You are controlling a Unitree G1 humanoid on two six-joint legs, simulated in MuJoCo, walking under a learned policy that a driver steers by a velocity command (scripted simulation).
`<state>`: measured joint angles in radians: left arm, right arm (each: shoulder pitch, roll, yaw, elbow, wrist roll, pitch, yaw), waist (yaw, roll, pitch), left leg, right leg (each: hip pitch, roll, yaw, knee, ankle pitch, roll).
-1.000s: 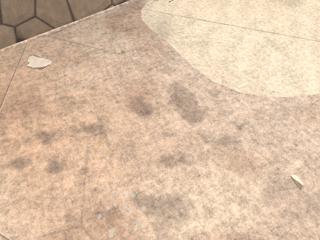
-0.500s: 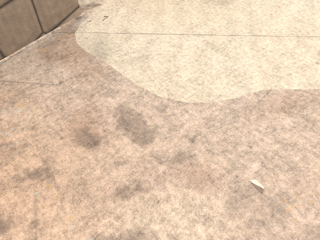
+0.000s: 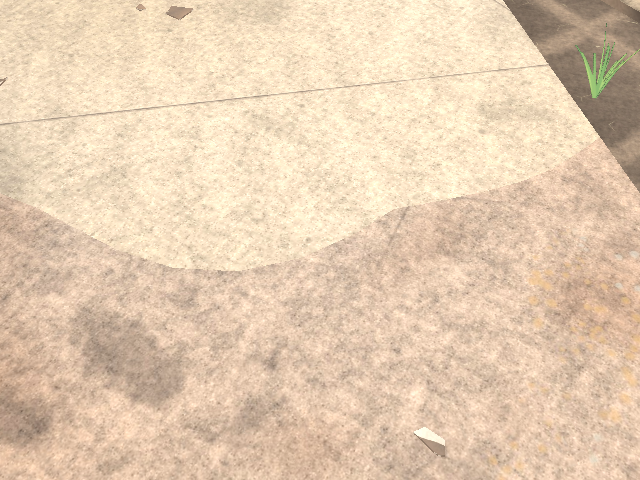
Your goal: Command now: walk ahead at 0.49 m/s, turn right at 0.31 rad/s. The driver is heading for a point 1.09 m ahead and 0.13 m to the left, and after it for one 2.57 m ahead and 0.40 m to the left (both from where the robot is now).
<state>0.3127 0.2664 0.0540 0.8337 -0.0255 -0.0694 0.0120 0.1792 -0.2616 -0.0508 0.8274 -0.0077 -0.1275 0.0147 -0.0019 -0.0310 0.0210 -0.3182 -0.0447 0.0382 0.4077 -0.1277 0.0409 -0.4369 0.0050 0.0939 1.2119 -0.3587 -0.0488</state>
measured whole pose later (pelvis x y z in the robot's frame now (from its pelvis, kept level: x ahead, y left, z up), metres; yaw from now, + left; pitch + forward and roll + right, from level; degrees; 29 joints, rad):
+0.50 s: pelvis +0.27 -0.08 +0.00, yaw -2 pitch +2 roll +0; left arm 0.24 0.25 0.04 0.76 0.00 -0.09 -0.03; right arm 0.27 -0.29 -0.04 0.89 0.02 -0.10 0.01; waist 0.00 0.03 0.01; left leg -0.48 0.08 -0.02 1.14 -0.32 0.04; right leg -0.30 0.03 -0.05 0.44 -0.17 -0.07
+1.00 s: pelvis +0.54 -0.03 -0.01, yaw -2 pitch +2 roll -1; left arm 0.37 0.26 0.04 0.90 -0.02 -0.08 0.00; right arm 0.11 -0.26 -0.04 0.80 0.01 -0.10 0.04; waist 0.03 -0.01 0.03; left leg -0.43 -0.02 0.06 0.54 -0.16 0.06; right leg -0.28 0.00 0.04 1.11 -0.45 -0.04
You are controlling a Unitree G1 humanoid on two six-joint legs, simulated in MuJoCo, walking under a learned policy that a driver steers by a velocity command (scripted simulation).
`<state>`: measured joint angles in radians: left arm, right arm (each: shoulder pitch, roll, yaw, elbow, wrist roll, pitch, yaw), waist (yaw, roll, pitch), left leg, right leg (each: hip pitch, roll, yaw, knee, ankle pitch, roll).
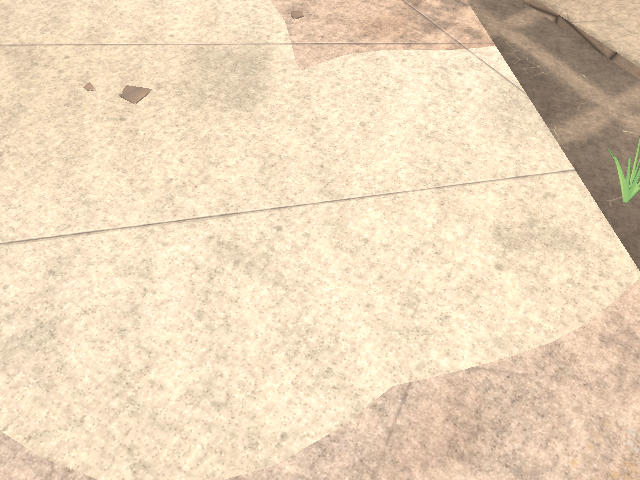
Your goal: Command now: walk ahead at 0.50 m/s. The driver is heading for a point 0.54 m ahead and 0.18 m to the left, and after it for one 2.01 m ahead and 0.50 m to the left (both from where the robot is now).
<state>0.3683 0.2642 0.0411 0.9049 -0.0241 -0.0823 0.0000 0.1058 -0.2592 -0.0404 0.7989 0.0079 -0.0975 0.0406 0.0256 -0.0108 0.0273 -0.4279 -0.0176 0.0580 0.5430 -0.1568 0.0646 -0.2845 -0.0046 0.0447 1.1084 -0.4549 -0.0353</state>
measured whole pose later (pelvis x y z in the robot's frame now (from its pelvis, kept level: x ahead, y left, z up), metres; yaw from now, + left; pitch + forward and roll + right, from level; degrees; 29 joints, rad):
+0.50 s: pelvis +0.27 -0.04 -0.01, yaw +6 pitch +3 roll +0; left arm 0.02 0.24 0.04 0.75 0.00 -0.12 -0.02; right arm 0.41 -0.27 -0.05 0.94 0.02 -0.05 -0.01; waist -0.07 0.01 0.02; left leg -0.14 -0.02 -0.07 0.78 -0.49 0.03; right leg -0.48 -0.01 -0.03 0.54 -0.11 -0.02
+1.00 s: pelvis +0.50 +0.05 -0.01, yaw +23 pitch +2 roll -3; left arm 0.22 0.29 0.08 0.88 0.00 -0.05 0.02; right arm 0.08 -0.29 -0.08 0.69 0.00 -0.02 0.03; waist 0.04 0.02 0.07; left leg -0.53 0.00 0.03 0.63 -0.13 0.09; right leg -0.16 -0.09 -0.16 0.89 -0.57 0.07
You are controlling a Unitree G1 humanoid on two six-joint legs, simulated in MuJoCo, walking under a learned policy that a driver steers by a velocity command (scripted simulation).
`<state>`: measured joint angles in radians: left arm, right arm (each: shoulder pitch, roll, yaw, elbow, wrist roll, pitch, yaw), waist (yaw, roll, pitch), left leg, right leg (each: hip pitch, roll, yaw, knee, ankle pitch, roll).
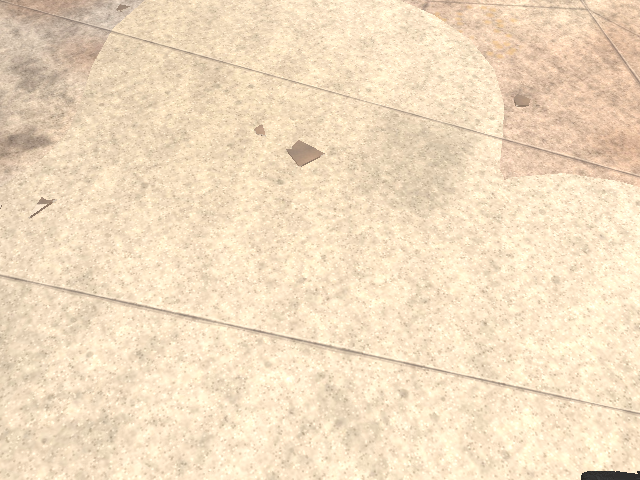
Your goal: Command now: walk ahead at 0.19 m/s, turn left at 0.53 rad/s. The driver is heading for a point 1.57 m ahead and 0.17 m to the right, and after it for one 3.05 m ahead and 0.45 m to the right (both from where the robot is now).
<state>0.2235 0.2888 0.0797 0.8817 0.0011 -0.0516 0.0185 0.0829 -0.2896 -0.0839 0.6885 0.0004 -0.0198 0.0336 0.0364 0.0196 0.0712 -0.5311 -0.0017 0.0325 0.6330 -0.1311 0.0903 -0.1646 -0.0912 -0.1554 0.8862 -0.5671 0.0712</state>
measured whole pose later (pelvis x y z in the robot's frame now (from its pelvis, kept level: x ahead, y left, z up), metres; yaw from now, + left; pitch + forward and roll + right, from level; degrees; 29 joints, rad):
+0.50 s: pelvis +0.10 -0.01 +0.02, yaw +6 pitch +1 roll +0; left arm 0.18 0.25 0.05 0.88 0.01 -0.01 0.02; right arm 0.15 -0.22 -0.03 0.77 -0.02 -0.01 0.00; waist 0.00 0.01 0.00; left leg -0.31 -0.08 -0.03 0.50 -0.21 0.05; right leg -0.28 -0.06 0.03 0.52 -0.26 0.05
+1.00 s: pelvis +0.12 -0.03 +0.02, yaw +6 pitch -2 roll +0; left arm 0.16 0.23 0.04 1.01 0.01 -0.01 0.03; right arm 0.16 -0.22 -0.05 0.93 0.00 0.01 -0.02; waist 0.01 0.00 0.04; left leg -0.23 -0.05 -0.05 0.52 -0.27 0.02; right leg -0.18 -0.02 0.01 0.51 -0.30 0.02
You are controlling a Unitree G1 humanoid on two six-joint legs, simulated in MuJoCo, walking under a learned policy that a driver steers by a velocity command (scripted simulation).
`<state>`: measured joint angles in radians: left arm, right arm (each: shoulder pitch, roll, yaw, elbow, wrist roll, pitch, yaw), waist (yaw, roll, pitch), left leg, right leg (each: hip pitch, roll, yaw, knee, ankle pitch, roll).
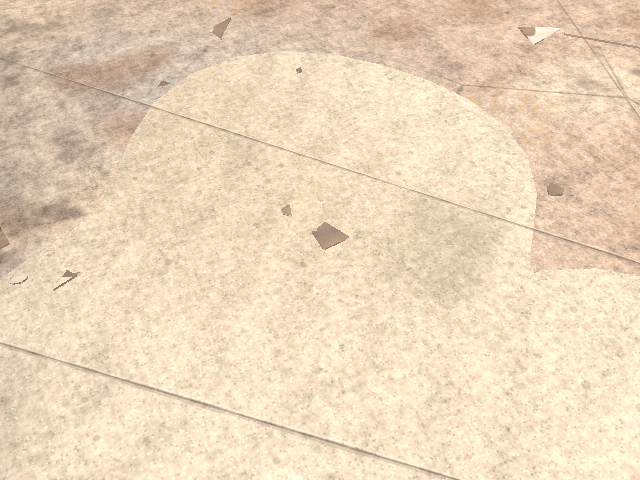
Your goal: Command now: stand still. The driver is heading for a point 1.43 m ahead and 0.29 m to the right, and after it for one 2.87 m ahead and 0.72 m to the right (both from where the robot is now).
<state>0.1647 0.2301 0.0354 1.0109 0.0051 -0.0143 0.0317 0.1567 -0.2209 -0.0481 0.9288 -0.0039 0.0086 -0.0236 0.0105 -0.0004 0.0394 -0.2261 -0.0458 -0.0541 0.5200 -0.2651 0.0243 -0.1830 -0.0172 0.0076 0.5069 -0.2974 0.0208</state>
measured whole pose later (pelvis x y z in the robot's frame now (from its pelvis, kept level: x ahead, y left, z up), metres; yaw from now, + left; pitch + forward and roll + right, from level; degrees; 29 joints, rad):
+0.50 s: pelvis +0.00 +0.00 +0.00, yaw +0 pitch -2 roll +0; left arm 0.25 0.21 0.02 1.10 0.00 -0.01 0.05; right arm 0.18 -0.21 -0.04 1.08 0.01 0.01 -0.03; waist 0.01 0.00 0.03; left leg -0.23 -0.04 -0.05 0.53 -0.29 0.03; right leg -0.19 -0.01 0.01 0.53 -0.33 0.00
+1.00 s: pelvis +0.16 -0.02 +0.00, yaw -1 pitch +2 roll +1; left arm 0.53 0.19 0.02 1.09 -0.01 -0.09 0.02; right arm -0.04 -0.24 -0.03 0.90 0.03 -0.09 0.04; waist 0.10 0.02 0.02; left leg -0.63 0.04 0.04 0.63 -0.04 0.04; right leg 0.15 0.00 0.00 0.17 -0.35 -0.02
